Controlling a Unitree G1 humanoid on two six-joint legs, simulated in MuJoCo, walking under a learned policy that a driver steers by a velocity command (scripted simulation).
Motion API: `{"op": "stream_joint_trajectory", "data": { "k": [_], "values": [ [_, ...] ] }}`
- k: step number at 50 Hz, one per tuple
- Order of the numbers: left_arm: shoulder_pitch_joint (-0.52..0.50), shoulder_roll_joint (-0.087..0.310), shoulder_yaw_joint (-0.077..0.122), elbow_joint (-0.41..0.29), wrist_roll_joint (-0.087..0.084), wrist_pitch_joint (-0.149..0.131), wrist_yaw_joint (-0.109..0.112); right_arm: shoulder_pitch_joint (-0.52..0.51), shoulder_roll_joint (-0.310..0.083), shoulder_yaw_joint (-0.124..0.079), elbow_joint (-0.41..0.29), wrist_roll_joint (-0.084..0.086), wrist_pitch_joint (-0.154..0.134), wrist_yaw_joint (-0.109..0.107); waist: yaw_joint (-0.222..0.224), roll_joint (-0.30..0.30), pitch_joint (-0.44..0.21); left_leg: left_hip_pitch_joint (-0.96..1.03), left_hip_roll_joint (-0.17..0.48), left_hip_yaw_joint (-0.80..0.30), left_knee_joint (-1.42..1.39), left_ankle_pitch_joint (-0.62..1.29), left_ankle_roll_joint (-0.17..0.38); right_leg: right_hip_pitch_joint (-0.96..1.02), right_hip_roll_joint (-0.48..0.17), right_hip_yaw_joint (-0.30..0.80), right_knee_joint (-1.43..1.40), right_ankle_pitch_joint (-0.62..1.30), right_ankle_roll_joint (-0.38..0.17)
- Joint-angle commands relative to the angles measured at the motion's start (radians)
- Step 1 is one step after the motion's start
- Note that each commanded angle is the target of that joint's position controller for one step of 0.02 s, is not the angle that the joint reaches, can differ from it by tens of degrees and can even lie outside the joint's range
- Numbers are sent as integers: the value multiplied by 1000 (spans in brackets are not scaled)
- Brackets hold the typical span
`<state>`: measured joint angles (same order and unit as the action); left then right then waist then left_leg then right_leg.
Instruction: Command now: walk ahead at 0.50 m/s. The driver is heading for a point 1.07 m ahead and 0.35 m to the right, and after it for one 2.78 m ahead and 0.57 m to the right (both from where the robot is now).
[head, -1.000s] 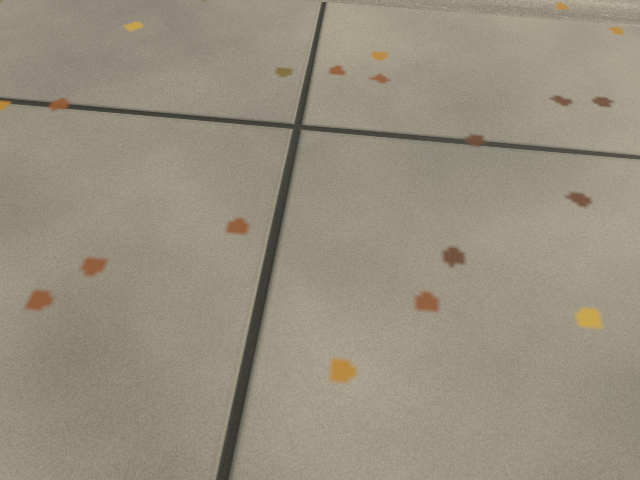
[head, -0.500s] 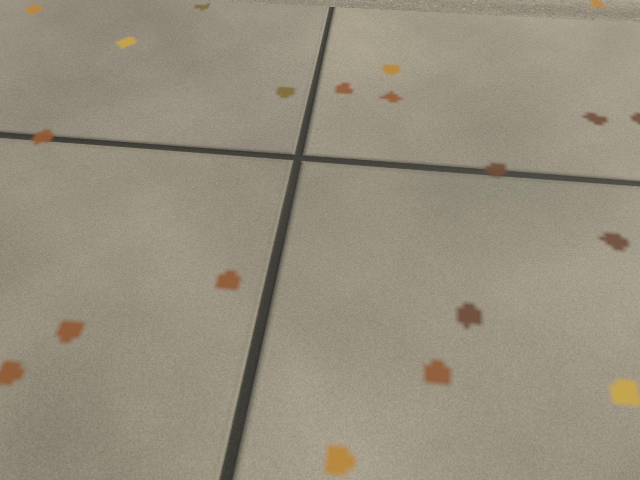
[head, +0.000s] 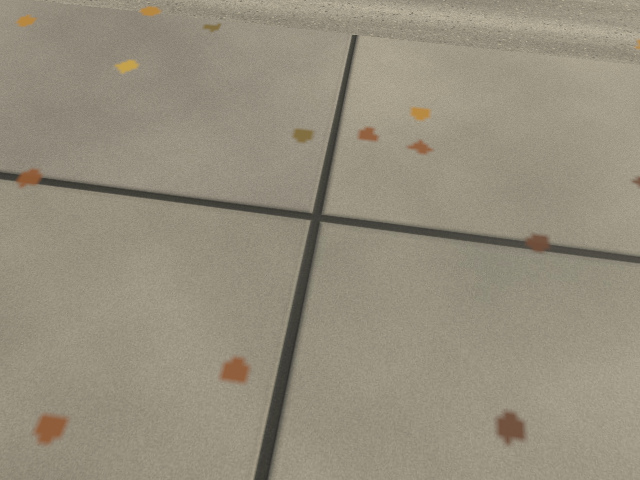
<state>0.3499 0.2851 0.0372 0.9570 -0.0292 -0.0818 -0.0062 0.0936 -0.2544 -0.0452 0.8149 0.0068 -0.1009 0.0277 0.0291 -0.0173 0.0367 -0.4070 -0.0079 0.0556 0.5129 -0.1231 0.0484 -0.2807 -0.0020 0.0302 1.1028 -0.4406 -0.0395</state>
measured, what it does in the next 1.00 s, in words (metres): walks ahead: right foot, then left foot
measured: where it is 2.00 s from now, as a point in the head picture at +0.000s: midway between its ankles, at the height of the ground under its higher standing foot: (426, 250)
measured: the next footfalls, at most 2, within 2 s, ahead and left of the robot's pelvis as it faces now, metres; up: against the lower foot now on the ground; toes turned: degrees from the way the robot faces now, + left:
right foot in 0.42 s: +0.41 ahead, -0.15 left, +0.00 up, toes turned -3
left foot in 0.98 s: +0.72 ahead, +0.08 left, +0.00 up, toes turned -6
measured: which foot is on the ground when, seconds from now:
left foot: down 0.00-0.42, up 0.44-0.96, down 0.98-1.00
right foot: up 0.00-0.40, down 0.42-0.98, up 1.00-1.00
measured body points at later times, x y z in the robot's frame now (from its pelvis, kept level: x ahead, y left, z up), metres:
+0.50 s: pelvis +0.28 -0.06 +0.00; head +0.32 -0.07 +0.44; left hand +0.46 +0.20 -0.10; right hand +0.29 -0.33 -0.15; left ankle +0.11 +0.09 -0.66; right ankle +0.37 -0.15 -0.73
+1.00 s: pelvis +0.56 -0.03 -0.01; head +0.60 -0.03 +0.44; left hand +0.54 +0.25 -0.14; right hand +0.77 -0.28 -0.09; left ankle +0.69 +0.08 -0.73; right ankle +0.38 -0.15 -0.71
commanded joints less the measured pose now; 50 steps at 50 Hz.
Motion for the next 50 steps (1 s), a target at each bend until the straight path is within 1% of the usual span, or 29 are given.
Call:
{"op": "stream_joint_trajectory", "data": {
  "k": [1,2,4,5,8,12,14,17,19,20,21,22,23,24,25,26,27,28,29,31,33,36,39,43,46,47,48,49,50],
  "values": [
    [-81,123,32,-102,4,-33,5,130,-113,-28,-5,-12,-1,-6,-66,76,-93,397,281,-372,-287,20,189,-413,-125,40,88,105,-9],
    [-59,102,31,-97,9,-21,4,110,-110,-27,-4,-18,-4,-3,-39,98,-74,322,265,-339,-318,56,192,-354,-140,42,61,129,0],
    [-42,61,24,-94,13,1,6,109,-118,-30,9,-10,-11,0,-12,86,-54,250,249,-274,-366,101,203,-325,-152,32,-3,154,20],
    [-62,60,25,-102,16,8,8,113,-129,-33,16,-9,-14,-3,-7,80,-38,234,240,-242,-383,125,203,-342,-153,26,-42,189,30],
    [-163,56,23,-138,27,9,7,155,-152,-40,40,-5,-10,-17,-29,68,-8,240,216,-167,-407,165,190,-384,-152,15,-230,362,51],
    [-310,34,12,-176,20,-2,-6,220,-173,-43,71,5,-3,-28,-79,71,18,253,185,-98,-415,128,153,-318,-102,-32,-470,541,46],
    [-361,39,11,-196,14,-5,-14,259,-180,-46,93,11,4,-30,-95,74,31,318,214,-107,-396,113,150,-329,-93,-25,-523,541,37],
    [-396,64,16,-223,13,-12,-30,275,-188,-52,113,17,21,-35,-84,80,36,432,268,-127,-335,153,130,-349,-86,-8,-577,455,1],
    [-345,90,27,-216,13,-16,-35,259,-200,-57,114,16,32,-39,-45,98,3,471,277,-126,-260,297,109,-261,-60,-31,-596,379,-25],
    [-253,113,42,-191,15,-17,-33,238,-201,-56,110,16,39,-40,11,99,-51,462,248,-97,-147,453,89,-127,-27,-64,-617,369,-45],
    [-88,162,68,-139,17,-16,-25,243,-173,-45,105,9,44,-41,77,75,-158,387,191,-56,54,491,61,109,-24,-66,-604,383,-75],
    [81,242,88,-110,26,-10,-15,275,-120,-21,79,-19,43,-43,114,-85,-311,175,116,-4,395,171,22,403,-226,178,-585,398,-139],
    [97,283,93,-93,27,-6,-25,399,-7,8,81,-4,19,-31,36,-339,-404,-199,-65,-72,684,-449,-26,664,-392,659,-750,152,-293],
    [65,181,66,-108,15,-10,-27,321,-130,-17,89,21,-3,-26,75,-193,-331,-313,-5,-181,790,-461,-10,617,-366,661,-807,23,-256],
    [-12,142,54,-124,16,-14,-23,226,-170,-28,60,40,-16,-22,66,-136,-201,-365,44,-159,788,-364,9,492,-336,513,-820,67,-213],
    [-81,127,48,-138,25,-16,-23,182,-159,-27,54,33,-18,-29,36,-49,-137,-325,98,-134,743,-267,9,358,-302,409,-841,179,-194],
    [-125,101,41,-143,34,-18,-25,161,-150,-32,51,16,-13,-35,10,-25,-84,-288,127,-129,685,-208,4,250,-270,331,-870,273,-188],
    [-140,90,37,-142,44,-22,-25,181,-135,-33,54,12,-2,-34,-20,-61,-82,-224,150,-137,656,-172,0,186,-254,286,-894,339,-187],
    [-141,82,36,-137,42,-26,-26,197,-116,-32,59,11,8,-35,-32,-63,-79,-194,157,-136,626,-158,-5,158,-240,250,-919,377,-191],
    [-122,97,40,-120,33,-33,-23,180,-94,-29,53,7,25,-37,-42,-48,-55,-209,164,-123,559,-120,-21,128,-227,184,-956,436,-198],
    [-90,120,47,-103,31,-31,-12,113,-92,-29,27,-3,30,-38,-30,-26,-28,-274,168,-118,457,-30,-43,143,-228,147,-977,491,-202],
    [-49,123,47,-83,25,-21,1,20,-75,-25,-2,-6,23,-32,-4,-27,-7,-277,150,-99,274,134,-55,153,-190,81,-988,508,-174],
    [14,131,48,-56,14,-12,8,-94,-61,-18,-38,-1,12,-23,31,-27,21,-239,107,-77,112,224,-61,167,-173,71,-983,476,-160],
    [72,137,53,-29,6,8,17,-194,-72,-14,-77,8,-6,-2,52,-40,41,-229,74,-89,-5,191,-57,261,-212,120,-910,480,-159],
    [53,155,65,-31,4,21,25,-144,-117,-28,-74,10,-20,5,1,-74,11,-109,53,-94,-52,104,-32,295,-239,168,-827,550,-133],
    [31,156,66,-38,4,24,26,-65,-140,-41,-55,9,-24,1,-46,-81,-31,14,34,-73,-76,84,-13,280,-218,158,-749,655,-116],
    [20,132,57,-49,11,25,24,84,-186,-64,-13,2,-27,-7,-112,-66,-135,241,46,-75,-63,94,20,214,-158,123,-581,698,-87],
    [10,76,37,-86,31,25,24,263,-257,-83,9,-15,-26,-18,-176,40,-303,545,231,-260,-20,76,82,21,-75,68,-275,457,-48],
    [148,-40,7,-108,11,5,19,300,-317,-95,28,-17,-13,-16,-102,339,-428,845,456,-701,-124,-95,232,-353,66,18,45,-128,8]
  ]
}}
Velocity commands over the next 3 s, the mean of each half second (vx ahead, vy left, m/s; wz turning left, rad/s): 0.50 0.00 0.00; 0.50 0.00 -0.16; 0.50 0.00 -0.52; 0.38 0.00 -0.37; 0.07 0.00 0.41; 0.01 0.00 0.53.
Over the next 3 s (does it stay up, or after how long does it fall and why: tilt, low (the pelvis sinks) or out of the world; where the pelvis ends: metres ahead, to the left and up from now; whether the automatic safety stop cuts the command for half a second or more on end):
stays up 1.10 -0.25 0.01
